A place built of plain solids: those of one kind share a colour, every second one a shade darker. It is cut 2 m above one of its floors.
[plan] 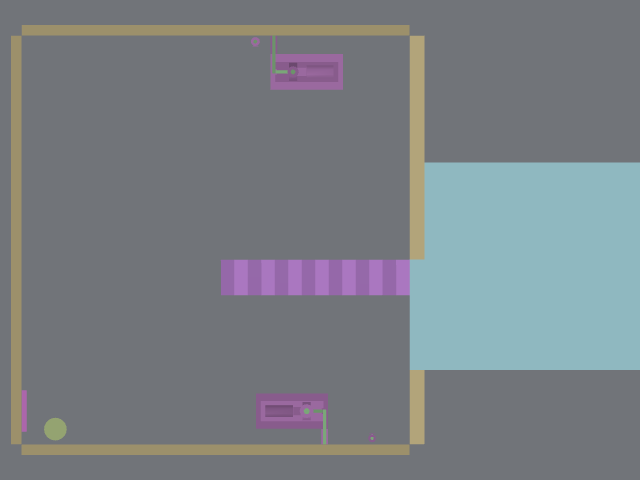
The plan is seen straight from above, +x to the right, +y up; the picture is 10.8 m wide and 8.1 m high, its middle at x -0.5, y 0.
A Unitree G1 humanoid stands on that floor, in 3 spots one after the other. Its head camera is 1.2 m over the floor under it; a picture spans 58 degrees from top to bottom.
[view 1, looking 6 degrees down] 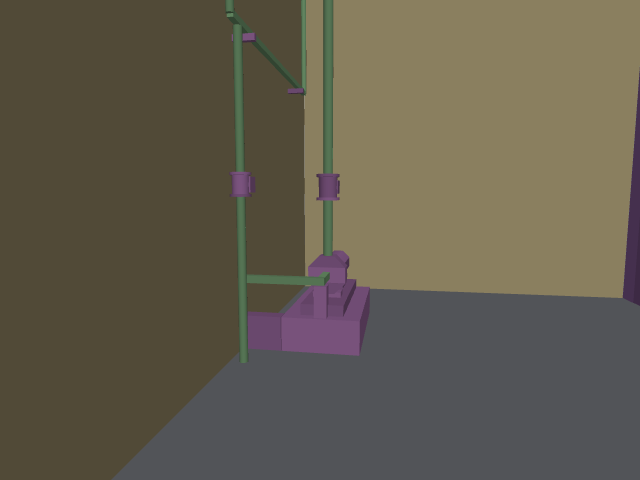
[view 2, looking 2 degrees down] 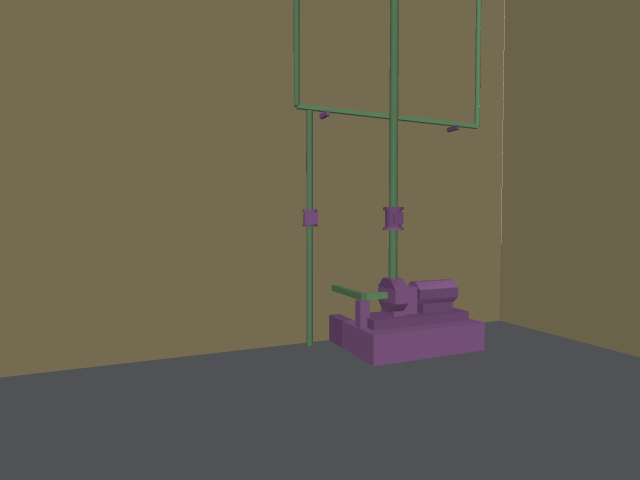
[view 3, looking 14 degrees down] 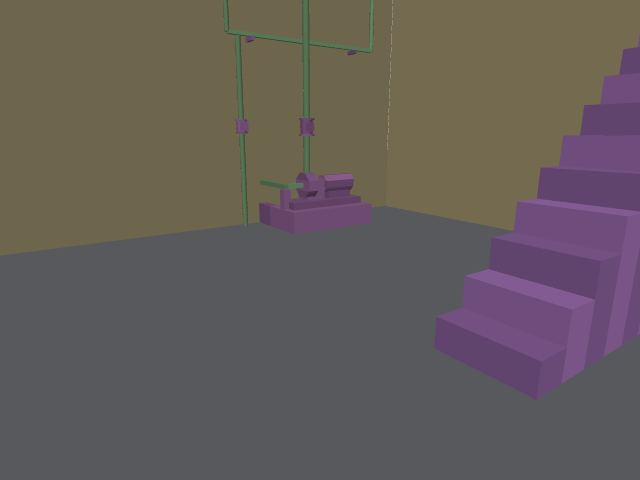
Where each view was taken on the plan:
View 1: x -4.47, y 2.28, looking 10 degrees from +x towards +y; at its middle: wall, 5.60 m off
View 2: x -3.17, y -0.63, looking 67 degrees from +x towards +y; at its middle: wall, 4.44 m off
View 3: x -4.00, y -1.80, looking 55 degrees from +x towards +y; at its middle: ground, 4.96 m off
